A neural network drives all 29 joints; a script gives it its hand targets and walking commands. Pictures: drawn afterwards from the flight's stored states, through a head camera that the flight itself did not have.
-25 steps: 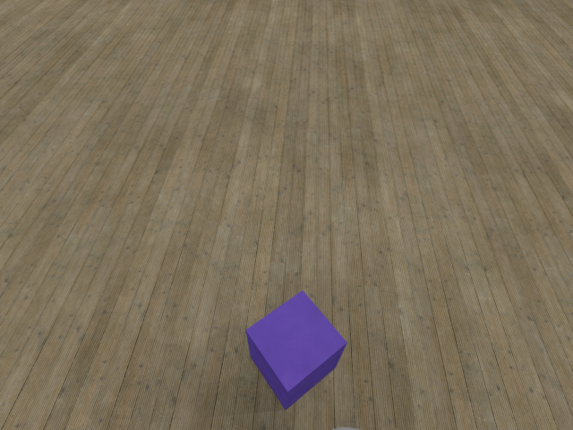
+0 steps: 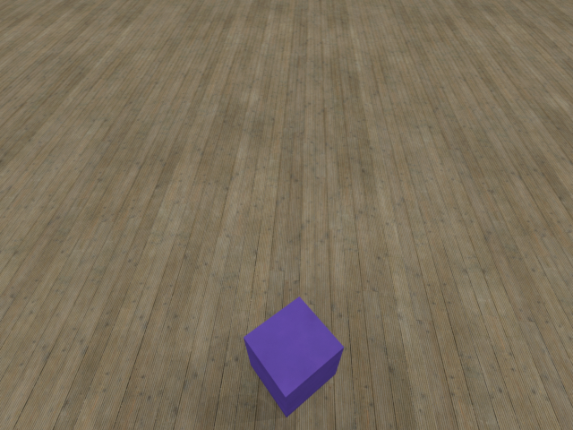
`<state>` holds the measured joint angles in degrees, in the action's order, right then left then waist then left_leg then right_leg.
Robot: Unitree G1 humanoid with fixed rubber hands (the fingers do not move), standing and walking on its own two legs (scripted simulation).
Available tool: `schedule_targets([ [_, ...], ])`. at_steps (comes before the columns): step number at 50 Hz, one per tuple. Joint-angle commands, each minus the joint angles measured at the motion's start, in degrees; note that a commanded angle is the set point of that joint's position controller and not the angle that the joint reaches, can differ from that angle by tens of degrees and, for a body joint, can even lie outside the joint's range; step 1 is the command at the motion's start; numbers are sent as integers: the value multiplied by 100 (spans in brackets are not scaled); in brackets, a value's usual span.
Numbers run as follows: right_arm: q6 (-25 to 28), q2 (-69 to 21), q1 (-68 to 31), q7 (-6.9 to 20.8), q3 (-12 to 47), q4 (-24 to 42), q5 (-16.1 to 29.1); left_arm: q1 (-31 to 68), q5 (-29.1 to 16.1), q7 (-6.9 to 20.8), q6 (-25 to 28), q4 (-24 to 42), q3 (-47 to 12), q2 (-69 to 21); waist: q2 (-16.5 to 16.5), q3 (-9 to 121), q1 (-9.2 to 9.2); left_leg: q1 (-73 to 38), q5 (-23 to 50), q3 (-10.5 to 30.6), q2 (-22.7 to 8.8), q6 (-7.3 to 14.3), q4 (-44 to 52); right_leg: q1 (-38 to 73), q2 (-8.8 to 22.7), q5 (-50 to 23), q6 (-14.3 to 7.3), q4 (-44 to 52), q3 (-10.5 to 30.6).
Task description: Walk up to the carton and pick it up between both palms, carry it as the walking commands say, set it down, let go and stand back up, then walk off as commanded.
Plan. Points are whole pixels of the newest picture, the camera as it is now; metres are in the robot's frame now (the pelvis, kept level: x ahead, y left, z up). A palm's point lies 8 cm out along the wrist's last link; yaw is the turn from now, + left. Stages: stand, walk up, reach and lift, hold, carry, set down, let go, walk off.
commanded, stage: walk up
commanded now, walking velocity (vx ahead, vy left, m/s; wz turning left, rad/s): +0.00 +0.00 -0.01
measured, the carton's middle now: (292, 357) +0.43 -0.01 -0.65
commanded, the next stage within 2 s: none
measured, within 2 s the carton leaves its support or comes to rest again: neither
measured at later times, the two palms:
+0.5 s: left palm out of the picture +0.01 +0.17 -0.12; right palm out of the picture +0.04 -0.39 -0.15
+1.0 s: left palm out of the picture +0.02 +0.05 -0.13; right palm (533, 348) +0.26 -0.40 -0.11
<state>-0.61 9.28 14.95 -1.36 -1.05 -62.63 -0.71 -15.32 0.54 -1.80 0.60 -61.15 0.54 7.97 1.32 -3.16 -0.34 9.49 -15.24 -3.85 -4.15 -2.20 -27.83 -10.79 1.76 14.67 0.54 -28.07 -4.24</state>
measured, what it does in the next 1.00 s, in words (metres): steps to the right, turning left: right foot, then left foot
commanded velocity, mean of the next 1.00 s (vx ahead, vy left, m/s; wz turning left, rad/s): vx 0.07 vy -0.22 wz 0.40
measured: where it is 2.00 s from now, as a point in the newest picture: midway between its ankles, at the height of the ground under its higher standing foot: outside the picture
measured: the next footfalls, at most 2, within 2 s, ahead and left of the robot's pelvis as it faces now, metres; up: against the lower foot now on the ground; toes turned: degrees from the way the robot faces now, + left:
right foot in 0.44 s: +0.03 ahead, -0.23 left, +0.00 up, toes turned +7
left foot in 0.76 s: +0.07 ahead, -0.05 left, +0.00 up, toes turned +30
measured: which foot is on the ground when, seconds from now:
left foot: down 0.00-0.44, up 0.46-0.74, down 0.76-1.00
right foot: down 0.00-0.14, up 0.16-0.42, down 0.44-0.76, up 0.78-1.00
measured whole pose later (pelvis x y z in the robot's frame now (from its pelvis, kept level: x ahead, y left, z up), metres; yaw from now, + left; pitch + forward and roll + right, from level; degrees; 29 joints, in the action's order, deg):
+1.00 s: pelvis +0.09 -0.20 +0.01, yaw +24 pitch -1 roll -2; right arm -2.1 11.8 12.2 -1.9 -3.5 -49.8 -1.4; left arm -15.9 2.2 1.9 -3.6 -50.4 2.5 13.0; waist 0.6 -3.3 -0.2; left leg 11.5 -13.9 -3.9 -5.9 -1.8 -26.7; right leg -23.7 6.4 16.8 4.2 -49.8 -2.5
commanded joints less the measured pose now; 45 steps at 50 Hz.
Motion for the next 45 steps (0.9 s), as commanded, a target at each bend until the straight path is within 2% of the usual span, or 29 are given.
schedule_targets([
  [1,-1,473,321,-25,8,52,-61,-190,-32,7,-34,-81,80,600,-105,-726,13,168,544,276,-274,83,1086,-450,347,-381,-80,815,471],
  [5,126,761,679,-31,-150,-62,108,-258,39,67,-41,38,147,586,321,-177,-20,118,198,487,-333,204,1166,-288,282,-28,4,592,476],
  [6,124,1109,628,-3,-355,208,-51,159,-45,-76,-114,226,548,1366,343,-321,223,-43,1076,1660,-900,495,815,-781,-8,338,94,-599,-253],
  [7,89,1390,682,-44,-492,242,-72,332,-72,-108,-132,428,567,1304,904,-126,320,-89,1817,2305,-1180,829,914,-1042,-229,787,147,-1171,-204],
  [8,51,1384,766,-88,-478,235,-136,447,-139,-103,-109,485,582,1059,913,-157,399,-225,2327,2602,-1472,1123,1000,-1305,-251,1315,137,-1743,-105],
  [9,42,1418,663,-131,-540,333,-146,506,-91,-82,-196,508,535,892,566,-156,370,-288,1555,2995,-1861,1429,1326,-1823,-182,1736,172,-2462,112],
  [10,36,1370,503,-155,-608,360,-115,380,-94,-26,-227,566,431,675,878,-23,290,-105,1456,2989,-2016,1533,1324,-1895,53,1517,141,-2935,298],
  [12,50,1482,305,-236,-620,412,-145,238,95,50,-298,821,496,622,606,-419,102,680,-25,3485,-2262,1536,1662,-1916,375,1019,156,-3516,750],
  [14,22,1464,-126,-272,-629,583,-164,359,222,179,-317,1069,578,883,894,-24,44,846,-589,2605,-1602,959,1538,-1617,481,629,199,-2643,837],
  [15,21,1489,257,-281,-709,594,-158,421,248,200,-371,1244,642,831,985,116,197,1089,-734,2686,-1765,928,1540,-1394,582,614,229,-2576,840],
  [17,-69,1533,63,-326,-728,602,-166,-9,279,300,-421,1236,558,682,1107,267,-14,1613,-1368,2337,-1544,748,1497,-631,481,1063,228,-1912,599],
  [18,-174,1491,16,-326,-716,743,-172,78,143,340,-456,1377,583,513,878,22,-22,1701,-1080,2643,-1576,749,1383,-561,449,1400,87,-1081,637],
  [20,-241,1429,-521,-327,-699,1119,-95,-1012,1,316,-348,1191,607,779,-179,303,-558,3196,-1649,1657,-703,489,76,1213,361,885,-86,800,399],
  [21,-211,890,-408,-251,-580,1051,-123,-1470,91,316,-290,1077,654,1198,-2475,501,-837,3597,-2217,194,398,273,-2374,1408,1135,2145,-159,1634,1130],
  [22,-211,544,-109,-224,-491,1270,-170,-975,215,293,-250,1495,767,1592,-3137,317,-571,3782,-2481,-42,526,45,-3246,470,1896,2478,-579,1925,1925],
  [23,-184,761,-143,-190,-577,1176,-274,-455,204,263,-180,1775,699,1422,-2181,129,-250,3671,-2283,132,348,148,-3894,81,1950,2239,-785,1979,2024],
  [26,-180,1161,-328,89,-668,1252,-182,-233,226,217,-54,1588,516,989,-1095,-7,-131,2989,-886,346,102,216,-4154,-623,1256,839,-609,1639,1093],
  [28,-203,739,-251,78,-576,1334,-230,-10,198,60,13,1626,400,1028,-466,40,-66,3324,-877,267,29,267,-3343,268,1436,-438,-885,1355,807],
  [32,-64,396,-606,129,-323,1457,-81,-720,178,-49,23,1287,379,970,-653,406,-361,2351,-1120,-285,211,355,-1834,941,1452,-1960,-973,951,380],
  [34,-87,454,-299,10,-305,1512,-32,-892,191,-81,-88,965,274,741,-979,411,-180,1404,-678,-437,367,459,-706,756,1178,-2492,-819,381,-48],
  [35,-46,568,236,-47,-320,1318,-27,-942,146,-47,-71,1007,230,644,-718,599,86,428,266,-374,303,532,253,622,923,-2692,-568,-188,-371],
  [36,41,989,635,-116,-489,1265,-53,-945,84,14,-73,1053,310,887,-154,1125,479,-1406,1025,397,-353,642,770,-537,723,-2232,-352,-1233,-470],
  [37,70,1866,1242,-247,-685,1243,-127,-725,196,41,-8,1418,232,654,1640,1421,763,-3090,3162,2640,-2439,1159,770,-2591,209,1567,-60,-2791,-554],
  [38,-8,2257,1262,-326,-759,1125,10,-590,237,107,-98,1465,257,836,1521,1375,538,-2408,4563,3462,-3237,1520,977,-2628,284,2041,-42,-3631,113],
  [39,-65,1919,886,-380,-665,1040,23,-417,259,118,-228,1428,294,920,497,1054,383,-1494,3076,2875,-3020,1573,1112,-2233,580,1479,-6,-3841,561],
  [40,-126,1616,388,-289,-583,1237,-32,-78,114,215,-256,1544,320,1102,582,690,385,-524,1011,2193,-2501,1524,1313,-1981,637,1148,60,-3864,542],
  [41,-149,1447,0,-201,-459,1430,-48,275,135,252,-294,1573,357,1081,262,214,383,-74,379,2109,-2225,1400,1530,-1933,604,829,136,-3539,408],
  [44,-118,1598,-591,-164,-547,1685,-76,-463,266,350,-473,1266,336,809,775,-552,-68,935,-484,1429,-1758,934,1763,-1494,612,374,340,-2876,455],
  [45,-129,1361,-388,-100,-491,1681,-71,-470,211,382,-434,1281,246,679,904,-527,45,888,-908,1146,-1332,867,1723,-1558,444,221,434,-2553,53],
])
